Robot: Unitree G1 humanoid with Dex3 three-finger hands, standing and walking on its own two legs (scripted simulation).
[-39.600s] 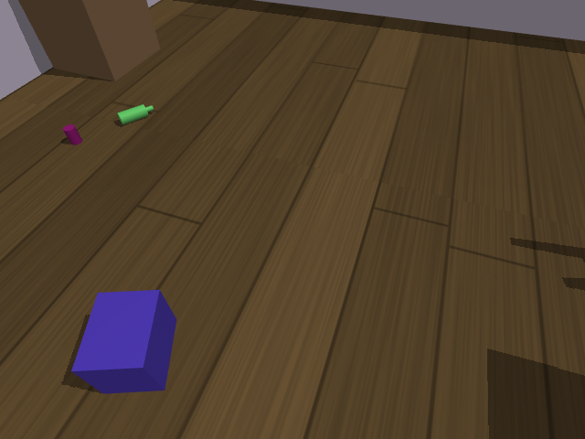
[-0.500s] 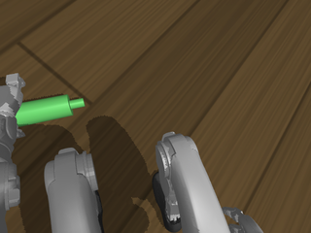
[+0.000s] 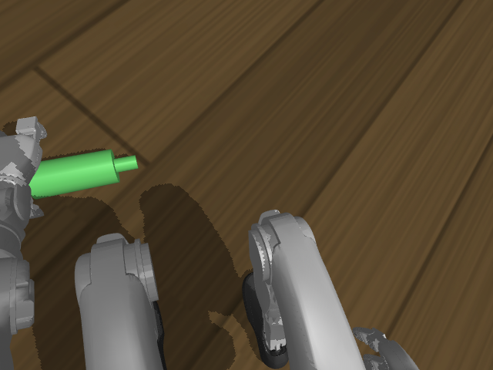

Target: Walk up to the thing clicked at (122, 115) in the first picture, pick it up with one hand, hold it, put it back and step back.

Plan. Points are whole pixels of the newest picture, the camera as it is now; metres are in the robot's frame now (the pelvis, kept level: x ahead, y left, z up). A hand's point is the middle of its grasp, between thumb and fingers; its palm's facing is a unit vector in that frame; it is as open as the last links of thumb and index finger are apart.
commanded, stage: rise first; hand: left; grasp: from above
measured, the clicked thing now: (86, 171) +0.48 +0.25 -0.30
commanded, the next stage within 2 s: approach in 0.02 s
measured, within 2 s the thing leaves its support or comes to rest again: neither
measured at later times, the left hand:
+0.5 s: hand (70, 151) +0.48 +0.24 -0.17, palm faces -0.39 -0.08 -0.92, open 14.0 cm
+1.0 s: hand (51, 170) +0.45 +0.27 -0.18, palm faces -0.46 -0.10 -0.88, open 14.0 cm
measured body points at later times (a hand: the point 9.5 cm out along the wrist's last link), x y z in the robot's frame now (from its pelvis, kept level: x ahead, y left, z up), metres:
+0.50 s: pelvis +0.00 +0.00 -0.01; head +0.23 +0.07 +0.37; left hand +0.50 +0.25 -0.12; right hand +0.04 -0.27 -0.10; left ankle +0.08 +0.13 -0.30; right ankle +0.10 -0.12 -0.30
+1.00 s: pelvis +0.00 +0.00 +0.00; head +0.23 +0.07 +0.37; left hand +0.47 +0.28 -0.13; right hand +0.06 -0.27 -0.11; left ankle +0.08 +0.13 -0.30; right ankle +0.10 -0.12 -0.30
